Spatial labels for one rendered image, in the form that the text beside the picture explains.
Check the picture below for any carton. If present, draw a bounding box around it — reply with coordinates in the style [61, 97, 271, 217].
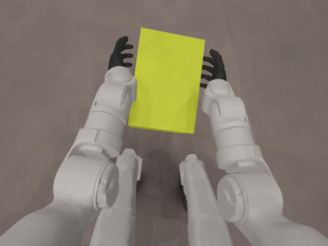
[128, 27, 205, 134]

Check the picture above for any left robot upper arm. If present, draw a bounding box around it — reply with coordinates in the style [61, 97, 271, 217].
[0, 155, 119, 246]

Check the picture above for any robot left forearm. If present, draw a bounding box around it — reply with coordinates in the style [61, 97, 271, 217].
[53, 66, 137, 194]

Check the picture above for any robot left hand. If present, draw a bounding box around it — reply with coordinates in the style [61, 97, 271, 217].
[108, 36, 133, 70]

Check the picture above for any right robot foot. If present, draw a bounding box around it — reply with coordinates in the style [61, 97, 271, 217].
[179, 176, 188, 211]

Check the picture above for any robot right forearm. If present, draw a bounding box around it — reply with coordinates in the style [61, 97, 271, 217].
[201, 79, 283, 200]

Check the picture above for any robot right hand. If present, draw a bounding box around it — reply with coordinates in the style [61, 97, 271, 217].
[200, 49, 227, 88]

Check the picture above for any right robot upper arm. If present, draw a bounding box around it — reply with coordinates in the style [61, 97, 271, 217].
[216, 172, 328, 246]

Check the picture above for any robot left shin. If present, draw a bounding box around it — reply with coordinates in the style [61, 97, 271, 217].
[116, 149, 137, 162]

